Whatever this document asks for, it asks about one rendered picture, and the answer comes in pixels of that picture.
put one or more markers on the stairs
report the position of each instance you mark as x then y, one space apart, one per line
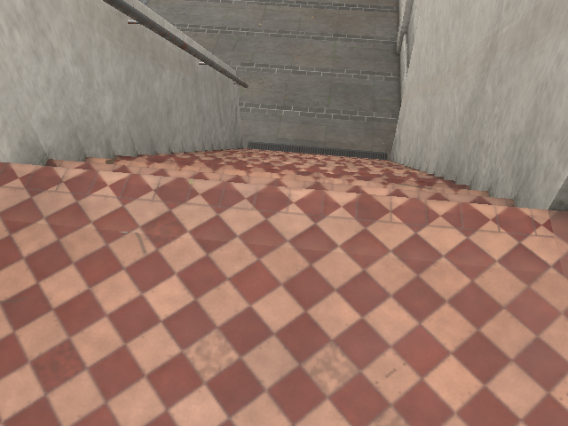
309 171

